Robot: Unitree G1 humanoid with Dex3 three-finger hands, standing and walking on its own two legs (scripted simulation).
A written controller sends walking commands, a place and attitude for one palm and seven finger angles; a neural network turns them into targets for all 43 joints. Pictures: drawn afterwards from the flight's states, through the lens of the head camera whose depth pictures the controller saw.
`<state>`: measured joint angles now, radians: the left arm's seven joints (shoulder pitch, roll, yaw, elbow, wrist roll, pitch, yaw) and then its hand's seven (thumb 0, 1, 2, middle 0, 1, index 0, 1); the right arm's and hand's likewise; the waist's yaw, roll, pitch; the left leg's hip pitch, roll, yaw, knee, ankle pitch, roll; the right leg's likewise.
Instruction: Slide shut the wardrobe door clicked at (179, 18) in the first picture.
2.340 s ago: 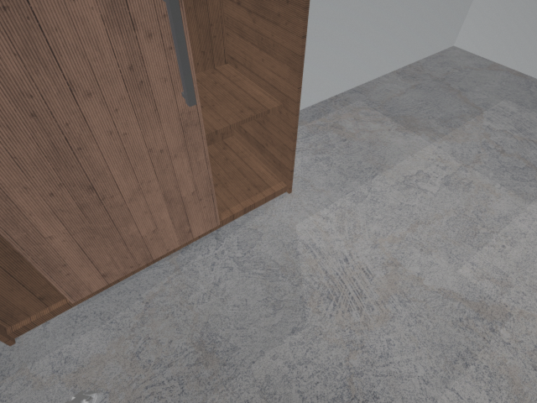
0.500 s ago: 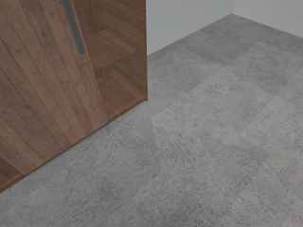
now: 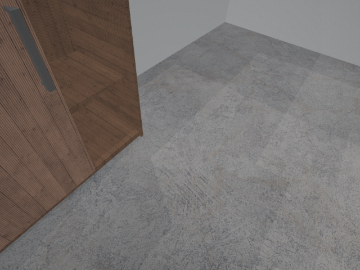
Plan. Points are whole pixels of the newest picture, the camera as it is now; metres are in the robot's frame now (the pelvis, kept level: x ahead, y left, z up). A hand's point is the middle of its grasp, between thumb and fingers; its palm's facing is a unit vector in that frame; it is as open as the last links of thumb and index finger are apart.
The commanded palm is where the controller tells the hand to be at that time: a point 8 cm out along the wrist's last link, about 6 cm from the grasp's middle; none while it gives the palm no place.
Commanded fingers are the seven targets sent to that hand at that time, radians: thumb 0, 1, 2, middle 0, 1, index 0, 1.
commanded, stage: walk to a spot facing it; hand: left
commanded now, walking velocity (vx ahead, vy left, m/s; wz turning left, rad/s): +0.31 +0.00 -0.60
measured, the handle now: (31, 52) +0.66 +0.58 +0.09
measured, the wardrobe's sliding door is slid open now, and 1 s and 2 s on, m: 0.41 0.41 0.41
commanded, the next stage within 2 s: turn to face it in 1.20 s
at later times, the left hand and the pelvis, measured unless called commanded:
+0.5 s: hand (160, 190) +0.37 +0.10 -0.16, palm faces -0.43 -0.89 -0.15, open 7.4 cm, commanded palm none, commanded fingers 0.00 0.90 0.90 -0.20 -0.30 -0.20 -0.30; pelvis +0.16 +0.00 +0.00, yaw -20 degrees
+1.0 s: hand (163, 167) +0.46 +0.11 -0.16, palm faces -0.41 -0.88 -0.24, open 7.3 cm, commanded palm none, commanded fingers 0.00 0.90 0.90 -0.20 -0.30 -0.20 -0.30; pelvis +0.35 -0.07 +0.00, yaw -32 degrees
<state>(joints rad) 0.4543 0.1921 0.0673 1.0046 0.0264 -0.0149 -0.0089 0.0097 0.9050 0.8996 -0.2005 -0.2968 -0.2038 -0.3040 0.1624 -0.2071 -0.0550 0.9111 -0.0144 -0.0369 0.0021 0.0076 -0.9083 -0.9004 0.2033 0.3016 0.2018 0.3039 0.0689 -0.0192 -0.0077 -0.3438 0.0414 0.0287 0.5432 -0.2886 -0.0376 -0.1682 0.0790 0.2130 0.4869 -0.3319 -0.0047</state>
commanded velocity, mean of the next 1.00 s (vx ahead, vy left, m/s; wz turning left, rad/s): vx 0.32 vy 0.00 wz -0.49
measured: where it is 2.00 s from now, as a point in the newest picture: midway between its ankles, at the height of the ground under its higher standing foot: (214, 232)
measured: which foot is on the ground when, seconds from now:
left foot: down 0.00-0.58, up 0.60-1.00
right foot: down 0.00-0.00, up 0.02-0.56, down 0.58-1.00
